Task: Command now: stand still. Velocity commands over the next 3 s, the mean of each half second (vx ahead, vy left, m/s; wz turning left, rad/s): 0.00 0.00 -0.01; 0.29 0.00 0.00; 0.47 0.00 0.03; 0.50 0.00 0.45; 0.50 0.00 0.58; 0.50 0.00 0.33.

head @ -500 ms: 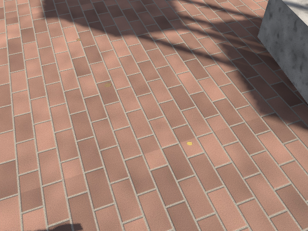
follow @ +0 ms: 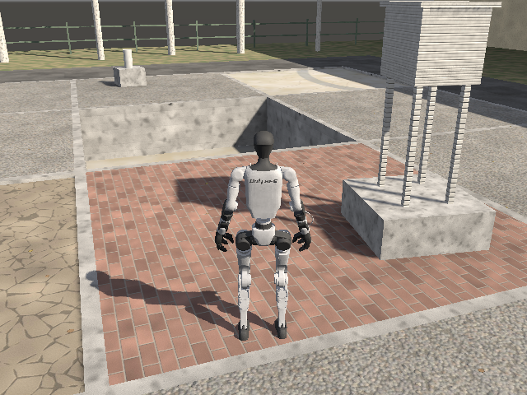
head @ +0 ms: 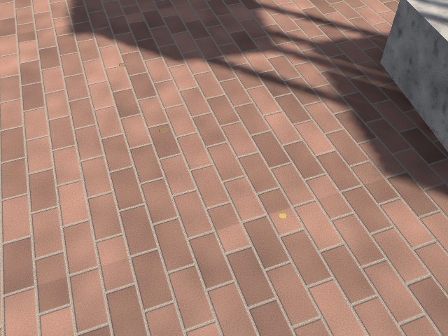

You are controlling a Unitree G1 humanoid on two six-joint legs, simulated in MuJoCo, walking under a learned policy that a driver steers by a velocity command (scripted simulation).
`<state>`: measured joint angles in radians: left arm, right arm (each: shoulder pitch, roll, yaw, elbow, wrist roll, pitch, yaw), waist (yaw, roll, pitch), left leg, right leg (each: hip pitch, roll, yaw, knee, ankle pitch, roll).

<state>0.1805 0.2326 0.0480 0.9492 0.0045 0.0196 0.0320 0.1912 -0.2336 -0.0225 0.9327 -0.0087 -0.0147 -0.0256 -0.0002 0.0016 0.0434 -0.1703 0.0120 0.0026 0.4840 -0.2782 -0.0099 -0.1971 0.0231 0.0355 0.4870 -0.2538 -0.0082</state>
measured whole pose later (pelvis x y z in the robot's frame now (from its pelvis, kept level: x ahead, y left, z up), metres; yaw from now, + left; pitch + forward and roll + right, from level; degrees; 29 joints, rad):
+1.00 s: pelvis +0.12 -0.02 +0.01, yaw +0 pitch +1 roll +0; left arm 0.48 0.18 0.01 1.12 0.00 -0.08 0.00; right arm 0.13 -0.27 -0.05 0.92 0.03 -0.10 0.03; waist 0.06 0.03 -0.01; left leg -0.63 0.08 0.03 0.98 -0.18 0.03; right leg 0.03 0.03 -0.02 0.24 -0.29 -0.04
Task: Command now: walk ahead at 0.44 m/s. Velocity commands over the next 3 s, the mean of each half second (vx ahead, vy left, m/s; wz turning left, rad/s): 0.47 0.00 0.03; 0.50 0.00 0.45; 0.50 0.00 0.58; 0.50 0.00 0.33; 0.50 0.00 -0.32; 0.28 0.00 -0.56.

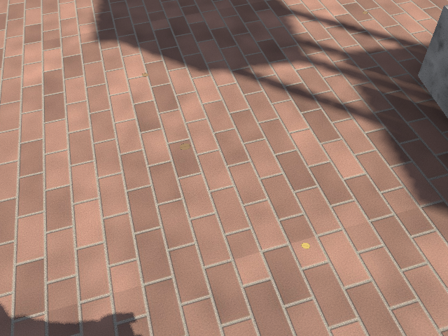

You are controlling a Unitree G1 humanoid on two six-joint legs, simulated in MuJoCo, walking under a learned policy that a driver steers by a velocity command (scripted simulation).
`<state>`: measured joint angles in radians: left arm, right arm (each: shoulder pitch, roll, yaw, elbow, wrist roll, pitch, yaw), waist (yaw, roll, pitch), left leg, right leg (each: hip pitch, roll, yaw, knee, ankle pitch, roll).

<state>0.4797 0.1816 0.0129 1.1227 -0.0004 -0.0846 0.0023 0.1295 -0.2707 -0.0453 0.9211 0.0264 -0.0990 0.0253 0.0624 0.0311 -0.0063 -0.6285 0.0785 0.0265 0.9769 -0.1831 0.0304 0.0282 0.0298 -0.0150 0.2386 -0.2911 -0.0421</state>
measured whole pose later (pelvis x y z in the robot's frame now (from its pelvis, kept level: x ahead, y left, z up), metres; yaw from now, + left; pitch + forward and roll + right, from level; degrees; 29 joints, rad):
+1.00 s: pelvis +0.56 +0.02 +0.00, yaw +17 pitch +1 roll -2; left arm 0.27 0.25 0.07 0.93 0.01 -0.11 0.00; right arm 0.20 -0.31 -0.09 0.80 0.03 -0.03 0.00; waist 0.04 0.05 0.02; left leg -0.67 0.11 -0.06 1.03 -0.19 0.02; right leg -0.11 0.01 -0.16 0.28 -0.18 -0.03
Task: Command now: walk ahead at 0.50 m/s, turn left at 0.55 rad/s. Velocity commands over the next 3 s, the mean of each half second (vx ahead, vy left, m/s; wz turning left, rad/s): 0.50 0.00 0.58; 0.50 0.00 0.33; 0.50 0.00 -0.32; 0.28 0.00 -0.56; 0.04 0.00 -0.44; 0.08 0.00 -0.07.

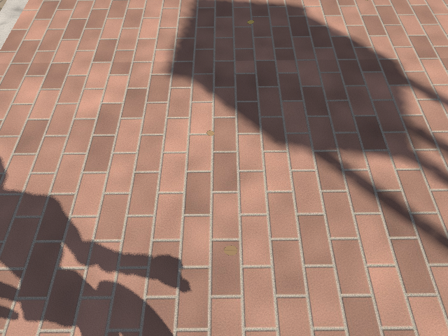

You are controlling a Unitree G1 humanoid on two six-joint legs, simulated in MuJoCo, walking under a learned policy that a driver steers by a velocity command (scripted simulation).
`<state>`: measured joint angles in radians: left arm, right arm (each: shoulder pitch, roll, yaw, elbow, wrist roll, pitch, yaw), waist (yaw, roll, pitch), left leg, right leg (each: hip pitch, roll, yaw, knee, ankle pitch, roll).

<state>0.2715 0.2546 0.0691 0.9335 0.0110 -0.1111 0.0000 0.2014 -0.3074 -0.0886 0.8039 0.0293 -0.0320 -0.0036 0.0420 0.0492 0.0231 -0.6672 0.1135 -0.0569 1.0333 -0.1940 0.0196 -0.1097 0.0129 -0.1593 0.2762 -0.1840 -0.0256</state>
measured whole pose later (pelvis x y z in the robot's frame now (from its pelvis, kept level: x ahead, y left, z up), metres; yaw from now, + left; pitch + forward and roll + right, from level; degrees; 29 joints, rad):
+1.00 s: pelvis +0.56 +0.14 +0.00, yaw +26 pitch +2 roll -1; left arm 0.32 0.26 0.05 0.83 0.00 -0.10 -0.03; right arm 0.22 -0.28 -0.06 0.72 0.01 -0.06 0.00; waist 0.04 0.04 0.02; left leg -0.59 0.08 -0.05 1.02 -0.29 0.01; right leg -0.19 0.06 -0.03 0.32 -0.17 -0.06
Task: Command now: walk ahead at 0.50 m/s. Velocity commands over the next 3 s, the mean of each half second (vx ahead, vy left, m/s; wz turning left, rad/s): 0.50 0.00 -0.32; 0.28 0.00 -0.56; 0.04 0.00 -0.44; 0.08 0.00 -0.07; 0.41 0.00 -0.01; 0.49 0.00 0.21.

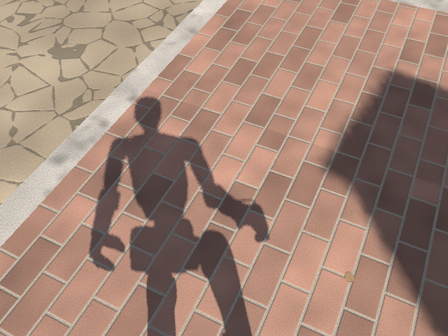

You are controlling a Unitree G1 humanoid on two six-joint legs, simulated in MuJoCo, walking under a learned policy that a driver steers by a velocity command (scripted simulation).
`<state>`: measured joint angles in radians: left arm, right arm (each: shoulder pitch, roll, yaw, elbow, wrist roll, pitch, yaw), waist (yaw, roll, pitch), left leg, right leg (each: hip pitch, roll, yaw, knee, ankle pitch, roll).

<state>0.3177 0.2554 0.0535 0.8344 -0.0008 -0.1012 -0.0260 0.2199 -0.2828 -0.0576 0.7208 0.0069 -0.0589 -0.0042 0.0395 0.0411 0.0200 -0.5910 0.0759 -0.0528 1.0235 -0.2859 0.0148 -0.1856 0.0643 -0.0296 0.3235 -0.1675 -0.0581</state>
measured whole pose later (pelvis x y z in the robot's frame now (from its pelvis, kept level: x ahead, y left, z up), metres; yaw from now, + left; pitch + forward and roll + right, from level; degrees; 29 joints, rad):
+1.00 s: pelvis +0.43 -0.05 -0.01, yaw -31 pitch +3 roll +1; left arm 0.19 0.31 0.07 0.63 0.00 0.00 0.00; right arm 0.09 -0.32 -0.06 0.73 -0.01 -0.02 -0.04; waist 0.02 0.02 0.08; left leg -0.62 0.05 -0.09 1.04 -0.38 -0.08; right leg -0.41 0.10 0.07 0.46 -0.10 -0.08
